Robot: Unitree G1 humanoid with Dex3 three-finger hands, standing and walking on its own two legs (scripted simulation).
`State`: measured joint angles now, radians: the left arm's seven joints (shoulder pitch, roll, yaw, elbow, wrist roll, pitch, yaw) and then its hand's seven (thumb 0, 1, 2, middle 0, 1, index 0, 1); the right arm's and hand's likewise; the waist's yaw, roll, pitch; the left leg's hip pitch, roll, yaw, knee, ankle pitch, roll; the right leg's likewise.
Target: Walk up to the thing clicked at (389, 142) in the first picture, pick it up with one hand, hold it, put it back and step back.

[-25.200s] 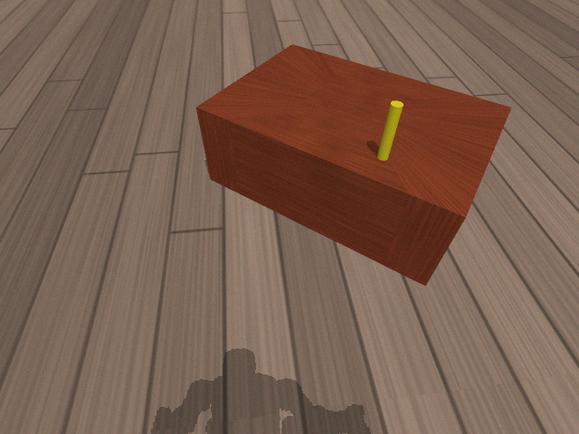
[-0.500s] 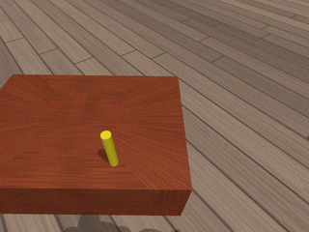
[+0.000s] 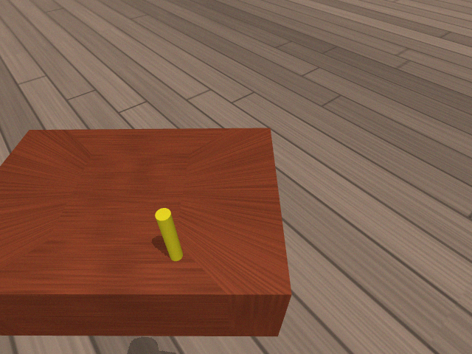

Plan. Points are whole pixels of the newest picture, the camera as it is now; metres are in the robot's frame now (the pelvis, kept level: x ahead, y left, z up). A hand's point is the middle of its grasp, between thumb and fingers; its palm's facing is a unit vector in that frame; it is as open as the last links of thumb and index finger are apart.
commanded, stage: stand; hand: left
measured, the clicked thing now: (170, 236) +0.49 +0.20 -0.25
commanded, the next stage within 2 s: step back in 1.62 s
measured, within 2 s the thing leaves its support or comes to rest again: neither
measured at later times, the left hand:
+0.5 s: hand out of the picture +0.08 +0.25 -0.16, palm faces -0.02 -0.94 -0.34, open 7.3 cm
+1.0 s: hand out of the picture +0.10 +0.25 -0.15, palm faces -0.03 -0.94 -0.35, open 7.3 cm
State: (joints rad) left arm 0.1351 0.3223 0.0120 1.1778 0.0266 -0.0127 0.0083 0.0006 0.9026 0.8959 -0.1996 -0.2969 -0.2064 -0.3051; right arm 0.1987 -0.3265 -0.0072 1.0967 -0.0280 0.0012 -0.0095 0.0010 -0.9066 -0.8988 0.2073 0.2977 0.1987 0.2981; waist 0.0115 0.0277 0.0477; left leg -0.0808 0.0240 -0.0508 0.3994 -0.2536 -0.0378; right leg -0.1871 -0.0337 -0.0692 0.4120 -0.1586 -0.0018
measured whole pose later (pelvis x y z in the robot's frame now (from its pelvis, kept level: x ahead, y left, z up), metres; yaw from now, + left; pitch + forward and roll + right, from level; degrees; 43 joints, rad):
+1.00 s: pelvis +0.02 +0.01 +0.00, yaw -2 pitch -3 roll +0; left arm 0.08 0.33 0.01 1.18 0.01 -0.01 0.00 0.00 0.91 0.90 -0.20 -0.30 -0.21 -0.31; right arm 0.13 -0.35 0.00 1.12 -0.02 -0.01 -0.01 0.00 -0.91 -0.90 0.21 0.30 0.20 0.30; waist 0.01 0.02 0.05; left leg -0.02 0.02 -0.02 0.31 -0.24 -0.03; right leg -0.16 -0.03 -0.04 0.36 -0.15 0.01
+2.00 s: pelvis -0.06 +0.06 -0.02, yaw -2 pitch -2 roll -1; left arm 0.00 0.42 0.06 0.92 0.02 0.07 0.03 0.00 0.91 0.90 -0.20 -0.30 -0.21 -0.30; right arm 0.16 -0.37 -0.07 0.96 -0.04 0.04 0.01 0.00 -0.91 -0.90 0.21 0.30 0.20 0.30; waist -0.03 -0.06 0.19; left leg -0.26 -0.02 -0.02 0.66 -0.36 0.03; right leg -0.50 0.06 0.16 0.94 -0.50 -0.01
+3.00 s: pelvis -0.31 +0.05 -0.02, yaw -9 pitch -2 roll -1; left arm 0.20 0.41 0.09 0.83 0.03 0.07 0.00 0.00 0.91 0.90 -0.20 -0.30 -0.21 -0.30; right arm 0.14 -0.37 -0.05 0.81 -0.04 0.02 -0.01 0.00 -0.90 -0.90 0.21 0.30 0.20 0.30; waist 0.02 -0.03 0.17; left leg -0.36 0.06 0.00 0.60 -0.20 0.00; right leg -0.33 0.05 0.12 0.96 -0.51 0.02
